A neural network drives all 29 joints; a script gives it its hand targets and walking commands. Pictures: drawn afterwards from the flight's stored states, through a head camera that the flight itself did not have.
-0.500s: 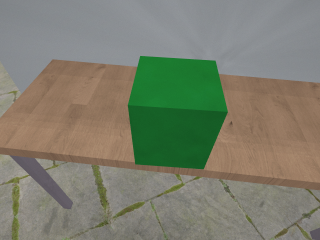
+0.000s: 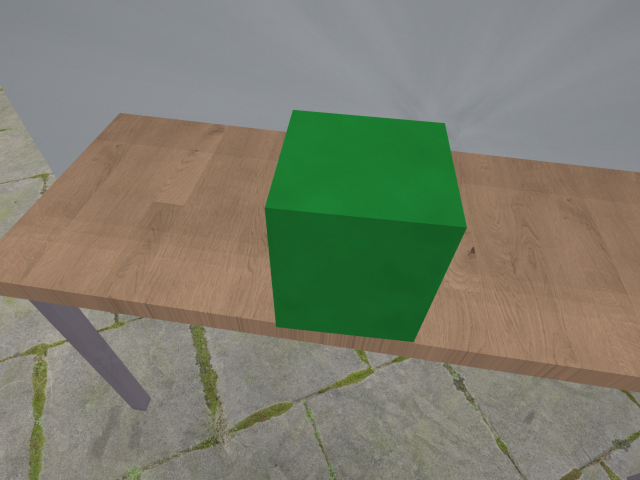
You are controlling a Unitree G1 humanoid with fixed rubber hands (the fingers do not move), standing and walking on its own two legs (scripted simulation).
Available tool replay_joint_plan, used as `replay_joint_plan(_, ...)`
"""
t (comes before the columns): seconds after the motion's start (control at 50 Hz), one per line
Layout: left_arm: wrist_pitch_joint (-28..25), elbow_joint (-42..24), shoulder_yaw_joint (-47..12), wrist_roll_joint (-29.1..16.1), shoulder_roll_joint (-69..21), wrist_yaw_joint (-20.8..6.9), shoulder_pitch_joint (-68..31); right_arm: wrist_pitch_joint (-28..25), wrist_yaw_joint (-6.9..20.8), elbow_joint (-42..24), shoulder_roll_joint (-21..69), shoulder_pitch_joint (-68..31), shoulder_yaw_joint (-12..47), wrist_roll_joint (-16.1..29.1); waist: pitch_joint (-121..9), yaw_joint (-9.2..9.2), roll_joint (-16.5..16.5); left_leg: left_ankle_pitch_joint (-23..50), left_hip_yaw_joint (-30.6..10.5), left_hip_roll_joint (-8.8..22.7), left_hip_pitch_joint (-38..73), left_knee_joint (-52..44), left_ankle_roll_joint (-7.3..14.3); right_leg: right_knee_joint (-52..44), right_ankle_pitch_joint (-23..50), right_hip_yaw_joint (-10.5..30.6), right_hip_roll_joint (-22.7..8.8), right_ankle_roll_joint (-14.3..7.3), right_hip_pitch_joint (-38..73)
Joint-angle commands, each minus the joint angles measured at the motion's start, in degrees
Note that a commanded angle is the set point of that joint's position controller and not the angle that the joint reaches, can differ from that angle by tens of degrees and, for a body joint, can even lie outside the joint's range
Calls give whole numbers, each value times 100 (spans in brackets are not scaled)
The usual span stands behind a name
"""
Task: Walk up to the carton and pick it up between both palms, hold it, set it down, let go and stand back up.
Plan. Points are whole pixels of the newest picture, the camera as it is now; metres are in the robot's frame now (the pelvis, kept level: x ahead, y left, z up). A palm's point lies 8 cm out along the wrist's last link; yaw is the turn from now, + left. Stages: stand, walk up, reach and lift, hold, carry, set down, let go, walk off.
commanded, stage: reach and lift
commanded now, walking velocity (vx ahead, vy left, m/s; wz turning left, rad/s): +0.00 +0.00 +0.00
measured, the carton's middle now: (355, 230) +0.44 -0.04 +0.07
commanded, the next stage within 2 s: none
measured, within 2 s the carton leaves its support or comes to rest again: neither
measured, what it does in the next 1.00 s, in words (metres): stands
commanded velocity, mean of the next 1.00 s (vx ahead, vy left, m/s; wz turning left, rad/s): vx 0.00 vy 0.00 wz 0.00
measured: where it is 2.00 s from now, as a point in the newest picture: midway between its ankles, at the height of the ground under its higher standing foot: outside the picture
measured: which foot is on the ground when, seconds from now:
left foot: down 0.00-1.00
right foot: down 0.00-1.00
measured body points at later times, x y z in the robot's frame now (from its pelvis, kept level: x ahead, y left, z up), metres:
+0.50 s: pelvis -0.01 -0.02 +0.01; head +0.01 +0.00 +0.46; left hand +0.17 +0.23 -0.09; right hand +0.14 -0.26 -0.07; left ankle +0.02 +0.11 -0.73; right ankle -0.02 -0.11 -0.73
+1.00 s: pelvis +0.02 +0.00 +0.01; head +0.01 +0.02 +0.46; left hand +0.21 +0.21 -0.04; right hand +0.17 -0.24 -0.03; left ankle +0.02 +0.11 -0.73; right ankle -0.02 -0.11 -0.73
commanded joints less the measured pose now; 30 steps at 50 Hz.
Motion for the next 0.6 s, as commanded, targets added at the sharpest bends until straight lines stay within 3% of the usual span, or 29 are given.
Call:
replay_joint_plan(0.0,1531,-2178,305,-167,1418,251,-3002,-527,239,-288,-394,-2972,-1042,-761,260,-246,-128,-1422,723,407,-1707,101,-123,722,-1244,709,128,-302,-999)
replay_joint_plan(0.04,2124,-2190,293,-322,1075,203,-2295,-329,407,-574,-490,-2526,-906,-672,-304,-2,-349,-1023,739,424,-1622,193,-66,858,-717,741,116,-230,-385)
replay_joint_plan(0.06,2319,-2448,379,-255,988,189,-2115,-291,452,-482,-535,-2163,-965,-631,-817,22,-194,-827,743,480,-1268,175,-118,851,-485,752,120,-197,-393)
replay_joint_plan(0.08,2461,-2678,346,-153,823,179,-1902,-309,474,-233,-711,-1888,-908,-507,-957,-63,181,-521,661,512,-959,131,-220,869,-148,653,218,-231,-392)
replay_joint_plan(0.12,2594,-2922,503,49,611,156,-1315,-352,475,124,-826,-1397,-615,-114,-1253,-125,559,1033,653,489,-89,92,-370,668,1002,577,446,-248,-42)
replay_joint_plan(0.16,2710,-2914,700,168,520,104,-700,-432,443,187,-975,-1175,-362,239,-1391,-70,514,2282,631,311,690,35,-465,302,1820,529,592,-207,383)
replay_joint_plan(0.18,2729,-2809,815,236,532,70,-400,-473,398,138,-969,-1072,-196,357,-1156,7,342,2632,687,195,859,-60,-477,25,2162,577,621,-189,574)
replay_joint_plan(0.22,2662,-2441,945,412,501,13,-369,-548,275,-51,-901,-1437,-64,364,-559,200,123,2247,761,13,812,-297,-358,-381,2216,725,582,-111,659)
replay_joint_plan(0.24,2601,-2371,981,432,588,1,-606,-547,213,-404,-765,-1645,-53,296,-336,258,-51,1620,824,-41,559,-497,-272,-526,1759,775,556,-64,765)
replay_joint_plan(0.28,2465,-2385,997,372,649,1,-979,-500,164,-945,-474,-1851,-13,111,114,378,-353,1052,961,-95,283,-767,-123,-826,1157,956,446,-17,700)
replay_joint_plan(0.3,2405,-2372,1042,371,701,0,-1201,-435,141,-1182,-312,-1879,-13,15,308,350,-458,829,1027,-96,194,-854,-28,-952,892,1076,370,29,569)
replay_joint_plan(0.32,2349,-2461,1048,337,671,-14,-1413,-364,128,-1523,-204,-1947,-73,-102,350,427,-458,584,1031,-53,179,-953,-2,-1040,577,1112,340,47,459)
replay_joint_plan(0.36,2194,-2630,1009,203,654,-11,-1704,-275,111,-1789,2,-1736,-86,-157,190,356,-437,563,1090,-4,190,-1031,37,-1109,573,1242,234,140,427)
replay_joint_plan(0.44,1813,-3096,957,44,678,64,-1845,-297,85,-2068,112,-1380,-178,-74,-275,328,14,591,1128,51,378,-1096,-42,-1062,756,1358,182,123,531)
replay_joint_plan(0.5,1524,-3460,785,-142,616,117,-1788,-481,54,-2082,91,-1223,-240,34,-704,163,187,1004,1091,74,751,-1049,-150,-984,1056,1173,287,52,560)
replay_joint_plan(0.58,1300,-3332,679,-267,491,44,-1059,-722,-11,-2109,-99,-916,-330,19,-773,147,7,1890,1008,31,1306,-1058,-260,-1093,1684,994,477,59,632)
